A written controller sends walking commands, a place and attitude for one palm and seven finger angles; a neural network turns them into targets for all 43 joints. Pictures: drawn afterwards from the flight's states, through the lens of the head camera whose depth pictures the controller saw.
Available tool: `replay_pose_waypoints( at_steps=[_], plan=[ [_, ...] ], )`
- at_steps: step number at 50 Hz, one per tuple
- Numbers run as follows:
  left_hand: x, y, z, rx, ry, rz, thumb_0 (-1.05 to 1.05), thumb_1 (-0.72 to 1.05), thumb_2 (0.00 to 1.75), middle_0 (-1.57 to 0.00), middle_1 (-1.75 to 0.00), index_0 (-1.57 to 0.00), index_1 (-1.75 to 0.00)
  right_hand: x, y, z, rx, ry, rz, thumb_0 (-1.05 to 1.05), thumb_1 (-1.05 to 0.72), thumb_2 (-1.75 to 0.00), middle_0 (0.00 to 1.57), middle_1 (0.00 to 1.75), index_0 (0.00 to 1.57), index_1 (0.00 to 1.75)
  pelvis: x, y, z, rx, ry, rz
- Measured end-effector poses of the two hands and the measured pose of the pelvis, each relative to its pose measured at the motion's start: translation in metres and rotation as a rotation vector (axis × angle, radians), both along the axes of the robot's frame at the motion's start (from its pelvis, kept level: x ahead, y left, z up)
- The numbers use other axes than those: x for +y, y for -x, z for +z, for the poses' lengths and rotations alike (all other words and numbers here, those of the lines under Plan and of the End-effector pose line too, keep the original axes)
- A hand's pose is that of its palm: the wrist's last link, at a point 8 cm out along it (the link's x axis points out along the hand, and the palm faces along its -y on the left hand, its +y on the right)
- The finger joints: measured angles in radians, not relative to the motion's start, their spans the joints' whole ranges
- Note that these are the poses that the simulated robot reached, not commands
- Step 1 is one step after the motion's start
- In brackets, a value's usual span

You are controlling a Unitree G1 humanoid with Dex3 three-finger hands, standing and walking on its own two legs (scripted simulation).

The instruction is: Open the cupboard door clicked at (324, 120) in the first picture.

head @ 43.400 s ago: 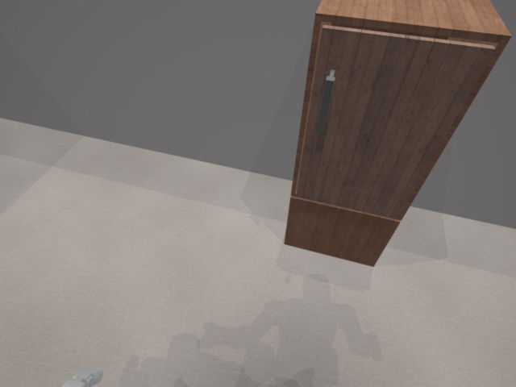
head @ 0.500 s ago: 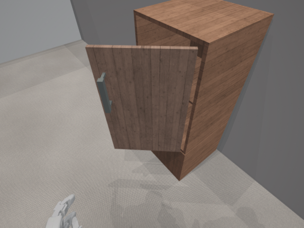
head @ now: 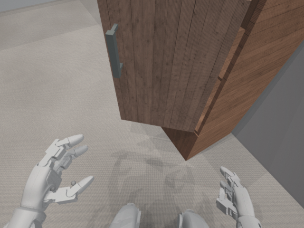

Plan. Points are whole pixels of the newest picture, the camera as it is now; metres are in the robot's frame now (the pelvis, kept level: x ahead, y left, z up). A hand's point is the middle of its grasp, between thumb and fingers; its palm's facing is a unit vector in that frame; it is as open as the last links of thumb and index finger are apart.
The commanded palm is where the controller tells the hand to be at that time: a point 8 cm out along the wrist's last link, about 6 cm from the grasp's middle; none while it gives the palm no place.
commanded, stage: raise the hand with hooked fingers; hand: left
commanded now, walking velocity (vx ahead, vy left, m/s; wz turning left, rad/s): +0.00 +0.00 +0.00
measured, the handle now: (116, 52) +0.57 +0.18 +0.12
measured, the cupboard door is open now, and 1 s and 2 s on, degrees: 48 48 48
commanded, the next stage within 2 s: move the hooked fingers beside the handle in 1.44 s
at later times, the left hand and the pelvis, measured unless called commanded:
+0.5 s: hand (59, 147) +0.26 +0.24 +0.09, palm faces -0.04 -1.00 -0.08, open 13.0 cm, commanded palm +0.24 +0.29 +0.10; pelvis +0.02 +0.01 +0.03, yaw -1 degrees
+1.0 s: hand (41, 115) +0.31 +0.28 +0.14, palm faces -0.02 -1.00 -0.05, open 14.0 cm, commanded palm +0.28 +0.32 +0.13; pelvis +0.01 +0.01 +0.05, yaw -1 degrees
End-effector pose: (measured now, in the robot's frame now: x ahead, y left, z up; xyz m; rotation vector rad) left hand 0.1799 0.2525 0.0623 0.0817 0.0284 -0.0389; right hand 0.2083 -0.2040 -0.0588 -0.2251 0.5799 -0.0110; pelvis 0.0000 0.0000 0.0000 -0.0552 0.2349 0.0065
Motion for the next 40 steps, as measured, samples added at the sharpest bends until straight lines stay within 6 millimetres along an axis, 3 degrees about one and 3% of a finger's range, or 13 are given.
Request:
replay_pose_waypoints(
  at_steps=[5,13,22,31,40],
  plan=[
    [0.006,-0.026,0.003,0.096,0.021,-0.035,0.01,0.22,0.60,-0.25,-0.74,-0.25,-0.74,0.002,0.027,-0.009,0.095,-0.039,-0.081,0.02,-0.90,-0.89,0.20,0.30,0.20,0.30,0.004,-0.008,0.010,0.004,-0.008,-0.015],
    [0.023,-0.041,0.021,0.053,-0.002,0.009,0.00,0.03,0.52,-0.26,-0.86,-0.26,-0.86,-0.026,0.051,0.004,0.141,0.034,-0.151,0.02,-0.90,-0.89,0.20,0.30,0.20,0.30,0.009,-0.017,0.022,0.002,-0.017,-0.024],
    [0.034,-0.057,0.029,0.028,0.001,-0.009,0.00,-0.18,0.43,-0.27,-0.99,-0.28,-0.99,-0.045,0.042,0.028,0.086,0.100,-0.166,0.02,-0.91,-0.89,0.20,0.30,0.20,0.30,0.011,-0.020,0.029,-0.021,-0.016,-0.025],
    [0.053,-0.071,0.045,0.006,0.001,0.011,-0.01,-0.38,0.34,-0.29,-1.13,-0.29,-1.13,-0.031,0.029,0.039,0.043,0.073,-0.117,0.02,-0.91,-0.89,0.20,0.30,0.20,0.30,0.010,-0.020,0.037,-0.049,-0.012,-0.019],
    [0.070,-0.088,0.061,-0.006,0.015,0.019,-0.01,-0.48,0.30,-0.30,-1.18,-0.30,-1.18,-0.023,0.037,0.038,0.069,0.056,-0.105,0.02,-0.90,-0.89,0.20,0.30,0.20,0.30,0.010,-0.017,0.044,-0.071,-0.016,-0.019]
  ],
)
